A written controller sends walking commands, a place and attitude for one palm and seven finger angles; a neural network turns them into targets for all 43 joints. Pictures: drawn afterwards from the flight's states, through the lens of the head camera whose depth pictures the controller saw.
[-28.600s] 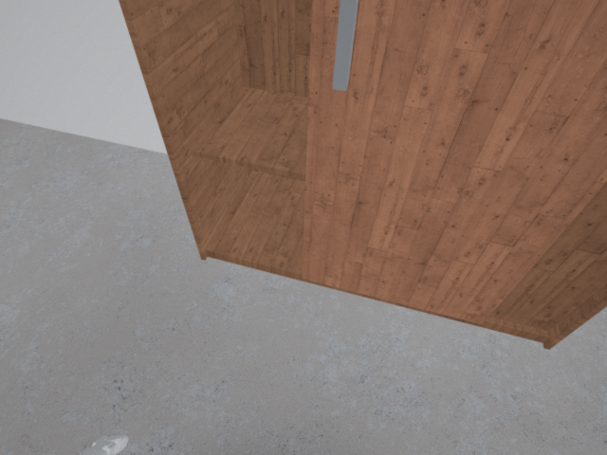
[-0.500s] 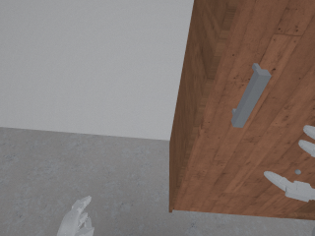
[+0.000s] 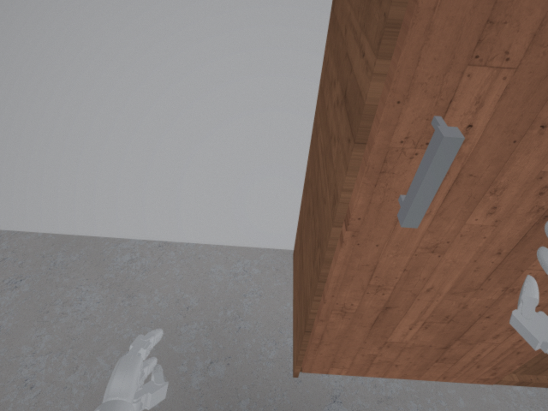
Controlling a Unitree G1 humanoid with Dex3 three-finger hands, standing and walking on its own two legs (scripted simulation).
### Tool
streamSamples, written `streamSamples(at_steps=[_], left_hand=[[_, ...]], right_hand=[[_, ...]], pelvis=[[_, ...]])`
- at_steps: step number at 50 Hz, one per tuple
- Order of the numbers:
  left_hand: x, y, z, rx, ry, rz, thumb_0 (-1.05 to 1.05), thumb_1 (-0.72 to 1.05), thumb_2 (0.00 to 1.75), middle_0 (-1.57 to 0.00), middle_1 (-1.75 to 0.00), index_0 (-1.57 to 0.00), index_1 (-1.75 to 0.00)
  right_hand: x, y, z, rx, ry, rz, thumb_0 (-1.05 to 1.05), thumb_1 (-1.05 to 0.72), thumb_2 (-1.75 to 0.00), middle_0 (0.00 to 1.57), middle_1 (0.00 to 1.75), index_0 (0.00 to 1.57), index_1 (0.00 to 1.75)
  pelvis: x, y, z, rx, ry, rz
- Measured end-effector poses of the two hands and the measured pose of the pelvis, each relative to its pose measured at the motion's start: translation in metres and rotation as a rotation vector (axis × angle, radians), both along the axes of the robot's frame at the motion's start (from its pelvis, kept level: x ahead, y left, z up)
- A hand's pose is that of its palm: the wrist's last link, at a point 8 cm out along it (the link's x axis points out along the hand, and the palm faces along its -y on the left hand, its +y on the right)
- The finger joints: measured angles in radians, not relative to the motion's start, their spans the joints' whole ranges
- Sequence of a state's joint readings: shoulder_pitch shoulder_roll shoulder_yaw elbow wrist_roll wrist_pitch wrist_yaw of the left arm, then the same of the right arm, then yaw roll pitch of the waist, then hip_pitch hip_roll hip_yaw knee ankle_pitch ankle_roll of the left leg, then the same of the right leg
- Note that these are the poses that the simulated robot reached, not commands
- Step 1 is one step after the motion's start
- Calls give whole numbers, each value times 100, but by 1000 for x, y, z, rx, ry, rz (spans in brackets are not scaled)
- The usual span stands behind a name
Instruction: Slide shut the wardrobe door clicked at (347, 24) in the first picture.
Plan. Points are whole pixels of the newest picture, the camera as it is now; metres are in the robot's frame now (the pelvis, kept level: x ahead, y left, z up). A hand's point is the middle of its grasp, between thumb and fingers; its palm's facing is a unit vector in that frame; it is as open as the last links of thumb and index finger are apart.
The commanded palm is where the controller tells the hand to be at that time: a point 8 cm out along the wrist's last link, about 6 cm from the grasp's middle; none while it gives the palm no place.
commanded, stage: draw the hand back to the body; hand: right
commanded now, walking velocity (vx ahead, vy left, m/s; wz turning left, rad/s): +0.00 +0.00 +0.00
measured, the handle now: (422, 173) +0.41 -0.23 +0.18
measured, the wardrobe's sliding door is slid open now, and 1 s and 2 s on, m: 0.01 0.01 0.01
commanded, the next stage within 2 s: step back with the hand held close in 0.22 s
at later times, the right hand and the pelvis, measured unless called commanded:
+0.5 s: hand (527, 309) +0.19 -0.26 +0.17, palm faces +0.46 +0.79 -0.40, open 7.4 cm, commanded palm +0.13 -0.30 +0.17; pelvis -0.01 +0.00 +0.00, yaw +0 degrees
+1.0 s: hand out of the picture +0.12 -0.28 +0.16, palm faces +0.46 +0.77 -0.44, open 7.4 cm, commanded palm +0.06 -0.32 +0.17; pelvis -0.08 -0.02 -0.01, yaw +0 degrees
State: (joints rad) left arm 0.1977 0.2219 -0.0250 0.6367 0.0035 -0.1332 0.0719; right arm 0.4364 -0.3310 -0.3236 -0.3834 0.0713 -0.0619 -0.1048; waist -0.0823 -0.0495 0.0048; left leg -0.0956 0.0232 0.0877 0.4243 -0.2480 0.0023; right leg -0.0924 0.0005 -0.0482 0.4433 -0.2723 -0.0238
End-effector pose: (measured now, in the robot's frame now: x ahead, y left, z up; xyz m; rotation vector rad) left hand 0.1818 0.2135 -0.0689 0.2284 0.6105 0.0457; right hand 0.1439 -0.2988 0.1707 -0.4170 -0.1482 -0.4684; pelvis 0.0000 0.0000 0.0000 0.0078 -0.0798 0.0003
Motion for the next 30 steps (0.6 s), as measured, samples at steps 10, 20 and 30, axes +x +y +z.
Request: streamSamples(at_steps=[10,20,30], left_hand=[[-5,1,-2,-2,13,-2,1,91,90,-20,-30,-21,-30],[-16,9,-3,3,30,17,1,91,90,-20,-30,-21,-30],[-38,20,-4,40,95,92,1,91,90,-20,-30,-21,-30]], right_hand=[[-1,4,2,2,-6,5,1,-88,-90,21,31,21,31],[-3,4,8,-23,-24,12,1,-89,-90,21,30,22,31],[-4,1,3,-93,23,80,1,-89,-90,21,30,21,31]], pelvis=[[-2,3,0,0,-6,-1],[-7,6,1,5,0,-2],[-23,-5,0,8,75,10]])
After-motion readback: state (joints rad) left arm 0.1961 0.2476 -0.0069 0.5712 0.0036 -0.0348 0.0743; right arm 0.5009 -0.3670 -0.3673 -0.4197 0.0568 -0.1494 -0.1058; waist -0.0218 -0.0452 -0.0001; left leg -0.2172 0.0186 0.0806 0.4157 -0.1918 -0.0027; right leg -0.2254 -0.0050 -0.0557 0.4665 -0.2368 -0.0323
